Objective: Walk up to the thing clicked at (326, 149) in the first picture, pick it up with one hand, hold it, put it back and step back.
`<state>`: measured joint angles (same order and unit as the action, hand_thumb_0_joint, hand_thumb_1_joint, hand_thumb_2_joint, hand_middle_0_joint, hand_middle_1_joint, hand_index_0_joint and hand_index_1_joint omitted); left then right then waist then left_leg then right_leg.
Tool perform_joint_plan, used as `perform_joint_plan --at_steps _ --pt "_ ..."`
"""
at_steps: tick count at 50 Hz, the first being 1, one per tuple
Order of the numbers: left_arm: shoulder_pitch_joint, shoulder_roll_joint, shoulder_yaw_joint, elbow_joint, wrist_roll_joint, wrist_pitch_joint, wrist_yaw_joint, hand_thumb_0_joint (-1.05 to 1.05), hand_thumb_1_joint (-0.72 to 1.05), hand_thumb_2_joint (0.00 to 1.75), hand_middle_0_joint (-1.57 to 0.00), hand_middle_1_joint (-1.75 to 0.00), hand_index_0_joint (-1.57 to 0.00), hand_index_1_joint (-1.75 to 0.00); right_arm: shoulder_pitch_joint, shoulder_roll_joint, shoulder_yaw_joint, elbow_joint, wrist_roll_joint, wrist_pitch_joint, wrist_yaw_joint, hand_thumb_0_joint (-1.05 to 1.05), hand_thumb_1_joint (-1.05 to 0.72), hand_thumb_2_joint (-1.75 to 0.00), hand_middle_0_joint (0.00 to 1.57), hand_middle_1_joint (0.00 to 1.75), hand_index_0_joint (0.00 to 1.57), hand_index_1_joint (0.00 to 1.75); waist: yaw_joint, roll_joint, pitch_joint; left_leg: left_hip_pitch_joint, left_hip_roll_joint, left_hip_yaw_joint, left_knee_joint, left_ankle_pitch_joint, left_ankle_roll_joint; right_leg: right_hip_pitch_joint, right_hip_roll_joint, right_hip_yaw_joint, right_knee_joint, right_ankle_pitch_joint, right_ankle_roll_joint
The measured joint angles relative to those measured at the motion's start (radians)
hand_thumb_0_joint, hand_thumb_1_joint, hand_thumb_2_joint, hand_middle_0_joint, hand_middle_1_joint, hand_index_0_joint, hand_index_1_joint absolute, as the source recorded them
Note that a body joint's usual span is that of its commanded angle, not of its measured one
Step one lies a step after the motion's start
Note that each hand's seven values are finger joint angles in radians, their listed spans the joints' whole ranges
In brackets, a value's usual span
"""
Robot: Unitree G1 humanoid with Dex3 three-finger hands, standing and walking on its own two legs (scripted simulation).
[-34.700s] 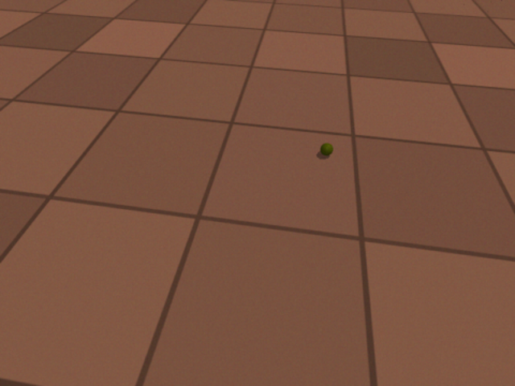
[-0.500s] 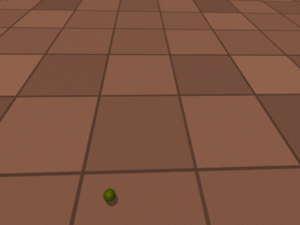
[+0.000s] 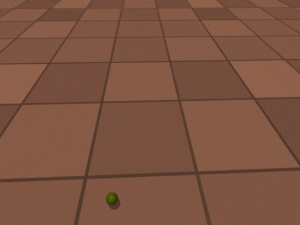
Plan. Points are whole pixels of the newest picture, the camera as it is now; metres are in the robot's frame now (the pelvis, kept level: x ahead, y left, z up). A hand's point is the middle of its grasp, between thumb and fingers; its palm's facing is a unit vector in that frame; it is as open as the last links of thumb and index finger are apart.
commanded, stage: stand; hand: left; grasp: from above
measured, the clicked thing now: (111, 198) +0.45 +0.26 -0.74
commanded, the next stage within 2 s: step back in 1.64 s
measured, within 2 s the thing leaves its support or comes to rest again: neither
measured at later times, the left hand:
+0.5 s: hand out of the picture +0.06 +0.22 -0.16, palm faces +0.02 -0.95 -0.30, open 7.4 cm
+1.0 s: hand out of the picture +0.07 +0.20 -0.17, palm faces +0.01 -0.97 -0.26, open 7.4 cm
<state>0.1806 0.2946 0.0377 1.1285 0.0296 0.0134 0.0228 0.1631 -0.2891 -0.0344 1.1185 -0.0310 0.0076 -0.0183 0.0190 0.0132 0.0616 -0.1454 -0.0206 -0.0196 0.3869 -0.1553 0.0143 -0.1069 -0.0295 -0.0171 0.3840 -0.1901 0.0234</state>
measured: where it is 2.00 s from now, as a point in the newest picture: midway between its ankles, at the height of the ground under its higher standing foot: outside the picture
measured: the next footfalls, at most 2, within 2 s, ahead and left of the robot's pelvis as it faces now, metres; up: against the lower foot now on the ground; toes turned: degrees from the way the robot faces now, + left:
none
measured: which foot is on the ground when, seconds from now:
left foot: down 0.00-1.00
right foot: down 0.00-1.00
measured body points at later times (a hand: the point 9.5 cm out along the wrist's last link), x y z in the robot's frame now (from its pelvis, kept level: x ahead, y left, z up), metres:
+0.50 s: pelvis +0.02 -0.01 +0.00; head +0.02 -0.02 +0.45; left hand +0.06 +0.27 -0.14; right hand +0.07 -0.28 -0.15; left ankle +0.04 +0.11 -0.74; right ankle +0.02 -0.13 -0.74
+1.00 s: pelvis +0.03 -0.01 +0.00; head +0.04 -0.01 +0.45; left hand +0.07 +0.25 -0.15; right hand +0.06 -0.27 -0.15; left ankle +0.04 +0.11 -0.74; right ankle +0.02 -0.13 -0.74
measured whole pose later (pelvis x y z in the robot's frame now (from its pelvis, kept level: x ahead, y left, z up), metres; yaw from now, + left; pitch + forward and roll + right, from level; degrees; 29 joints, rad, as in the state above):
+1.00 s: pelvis +0.03 -0.01 +0.00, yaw -1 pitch -3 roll +0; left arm 0.17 0.22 0.03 1.17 0.01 0.01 0.02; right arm 0.17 -0.24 0.00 1.17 -0.02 0.00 -0.03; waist 0.01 0.01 0.06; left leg -0.11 0.00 -0.01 0.34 -0.17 0.00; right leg -0.08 -0.01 0.00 0.33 -0.20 0.01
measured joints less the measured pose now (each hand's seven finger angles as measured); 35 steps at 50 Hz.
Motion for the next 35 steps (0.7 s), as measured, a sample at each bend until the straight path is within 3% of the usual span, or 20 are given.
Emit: perform_joint_plan --at_steps 17,35 --pt "-0.021 -0.001 -0.005 0.025 -0.012 -0.007 -0.007 0.01 0.9 0.9 -0.2 -0.3 -0.2 -0.3 -0.007 -0.014 0.017 0.026 0.006 -0.008 0.004 0.01 -0.9 -0.89 0.21 0.3 0.2 0.3 -0.009 0.004 0.005 0.008 0.012 -0.002 -0.026 0.004 -0.011 0.006 0.012 -0.001 -0.024 0.004 -0.011" --pt "-0.032 -0.058 -0.017 0.039 -0.017 -0.004 -0.006 0.01 0.9 0.9 -0.2 -0.3 -0.2 -0.3 -0.014 0.039 0.037 0.049 0.011 -0.011 -0.003 0.0 -0.9 -0.89 0.2 0.3 0.2 0.3 -0.011 0.001 -0.006 0.034 0.019 0.007 -0.055 -0.006 -0.016 0.028 0.019 0.008 -0.053 -0.002 -0.016"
